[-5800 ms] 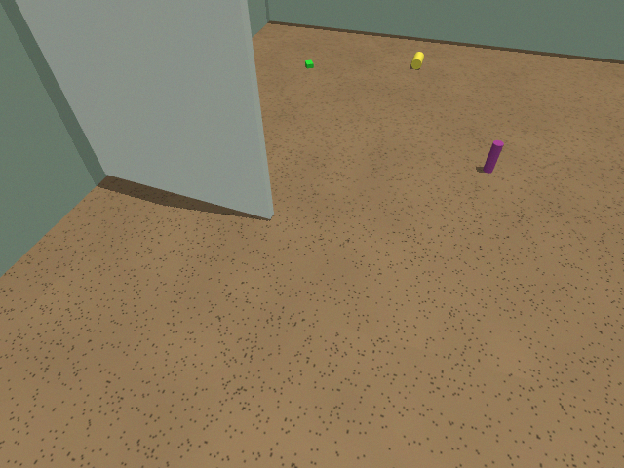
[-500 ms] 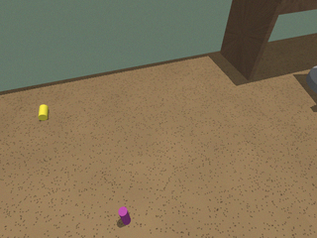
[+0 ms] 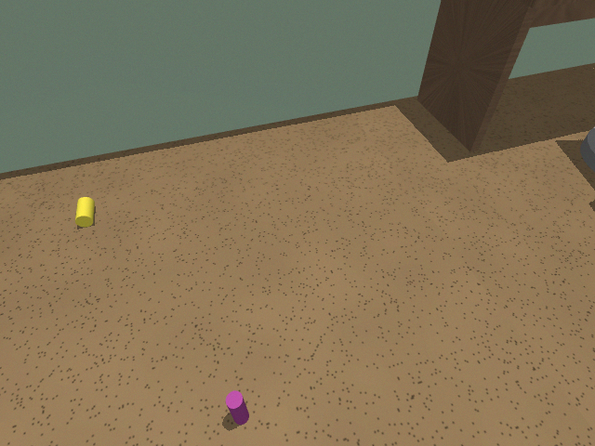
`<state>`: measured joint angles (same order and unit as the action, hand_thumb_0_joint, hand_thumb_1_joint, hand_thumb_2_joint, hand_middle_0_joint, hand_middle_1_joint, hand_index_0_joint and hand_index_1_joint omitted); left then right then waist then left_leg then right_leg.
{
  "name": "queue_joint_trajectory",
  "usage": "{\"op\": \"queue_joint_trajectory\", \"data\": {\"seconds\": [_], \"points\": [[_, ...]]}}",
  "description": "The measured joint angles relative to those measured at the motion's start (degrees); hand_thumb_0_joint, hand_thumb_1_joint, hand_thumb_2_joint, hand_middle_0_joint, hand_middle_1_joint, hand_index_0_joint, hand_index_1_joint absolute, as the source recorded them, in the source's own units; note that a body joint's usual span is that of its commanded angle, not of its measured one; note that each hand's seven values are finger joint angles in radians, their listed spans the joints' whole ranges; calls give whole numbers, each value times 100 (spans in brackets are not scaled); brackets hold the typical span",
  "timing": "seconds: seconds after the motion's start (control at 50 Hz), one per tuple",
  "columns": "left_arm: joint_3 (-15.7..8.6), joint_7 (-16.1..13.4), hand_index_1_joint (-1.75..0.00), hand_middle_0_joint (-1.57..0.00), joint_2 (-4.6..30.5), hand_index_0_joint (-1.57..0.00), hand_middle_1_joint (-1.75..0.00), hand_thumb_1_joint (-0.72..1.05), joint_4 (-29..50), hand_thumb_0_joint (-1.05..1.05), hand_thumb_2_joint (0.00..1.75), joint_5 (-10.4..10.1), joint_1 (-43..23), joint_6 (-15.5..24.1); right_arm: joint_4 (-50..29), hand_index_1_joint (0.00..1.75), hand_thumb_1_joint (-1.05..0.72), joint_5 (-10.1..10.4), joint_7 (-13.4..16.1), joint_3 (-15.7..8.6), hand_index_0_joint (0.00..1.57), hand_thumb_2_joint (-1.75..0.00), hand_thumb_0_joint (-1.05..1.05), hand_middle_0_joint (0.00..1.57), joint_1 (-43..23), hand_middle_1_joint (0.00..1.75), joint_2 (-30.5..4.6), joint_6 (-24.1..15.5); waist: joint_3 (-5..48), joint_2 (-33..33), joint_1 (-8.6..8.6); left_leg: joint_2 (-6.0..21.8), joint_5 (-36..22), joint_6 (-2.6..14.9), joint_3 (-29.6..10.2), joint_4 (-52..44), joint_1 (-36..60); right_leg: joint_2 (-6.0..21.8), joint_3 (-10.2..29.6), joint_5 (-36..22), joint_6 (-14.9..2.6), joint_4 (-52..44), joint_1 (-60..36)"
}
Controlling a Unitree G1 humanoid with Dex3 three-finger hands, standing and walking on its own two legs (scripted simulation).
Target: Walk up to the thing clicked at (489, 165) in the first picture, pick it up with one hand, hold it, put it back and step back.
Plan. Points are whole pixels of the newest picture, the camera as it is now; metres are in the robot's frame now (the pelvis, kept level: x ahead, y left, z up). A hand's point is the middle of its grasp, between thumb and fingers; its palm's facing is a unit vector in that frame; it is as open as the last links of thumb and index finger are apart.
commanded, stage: walk up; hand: left
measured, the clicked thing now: (238, 408) +0.39 +0.20 -0.70
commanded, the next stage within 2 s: stand in 0.02 s
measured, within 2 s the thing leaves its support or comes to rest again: neither
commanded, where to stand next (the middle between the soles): +0.06 +0.00 m, yaw +0 degrees
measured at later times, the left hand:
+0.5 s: hand out of the picture +0.09 +0.25 -0.16, palm faces -0.01 -0.94 -0.34, open 7.4 cm
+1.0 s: hand out of the picture +0.08 +0.25 -0.16, palm faces +0.00 -0.94 -0.34, open 7.4 cm
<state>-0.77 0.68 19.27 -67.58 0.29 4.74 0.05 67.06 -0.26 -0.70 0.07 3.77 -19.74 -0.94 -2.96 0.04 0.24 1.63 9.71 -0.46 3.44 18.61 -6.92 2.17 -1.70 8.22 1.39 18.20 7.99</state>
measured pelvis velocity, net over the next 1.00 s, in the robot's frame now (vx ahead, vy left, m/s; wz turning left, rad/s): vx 0.02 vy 0.00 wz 0.02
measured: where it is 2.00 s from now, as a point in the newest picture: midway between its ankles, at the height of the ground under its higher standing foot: outside the picture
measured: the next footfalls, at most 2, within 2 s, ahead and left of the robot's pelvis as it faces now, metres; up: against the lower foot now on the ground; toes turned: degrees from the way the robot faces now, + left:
none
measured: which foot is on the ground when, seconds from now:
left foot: down 0.00-1.00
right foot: down 0.00-1.00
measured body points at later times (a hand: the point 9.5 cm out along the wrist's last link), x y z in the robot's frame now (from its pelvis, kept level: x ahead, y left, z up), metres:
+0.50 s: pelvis +0.01 +0.00 +0.00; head +0.02 +0.00 +0.45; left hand +0.09 +0.30 -0.13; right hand +0.09 -0.30 -0.13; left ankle +0.01 +0.12 -0.75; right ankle +0.02 -0.13 -0.75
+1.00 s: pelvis +0.02 +0.00 +0.00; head +0.02 +0.00 +0.45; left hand +0.08 +0.30 -0.13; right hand +0.10 -0.30 -0.13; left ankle +0.01 +0.12 -0.75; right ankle +0.02 -0.13 -0.75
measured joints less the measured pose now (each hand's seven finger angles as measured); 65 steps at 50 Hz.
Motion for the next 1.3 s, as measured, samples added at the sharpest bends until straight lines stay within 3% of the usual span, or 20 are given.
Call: {"op": "queue_joint_trajectory", "data": {"seconds": [0.26, 1.3], "points": [[23, -36, -30, -20, 43, -20, -30, 90, 134, 0, 90, 25, -31, 47, -62, 30, -90, -40, 12, -18, 20, -90, 0, 20, 72, 30, -11, 12, 77, -12, -64, -24, 21, 1, -44, -49, 80, 23, -45, 40, 12, -48, -100], [47, -48, -30, -20, 69, -20, -30, 90, 205, 0, 90, 33, 123, 20, -172, 30, -90, -25, 26, 34, 20, -90, 0, 20, 156, 30, -39, 40, 57, 20, -29, -15, 80, -29, -129, -103, 207, 14, -133, 134, -9, -97, -261]]}}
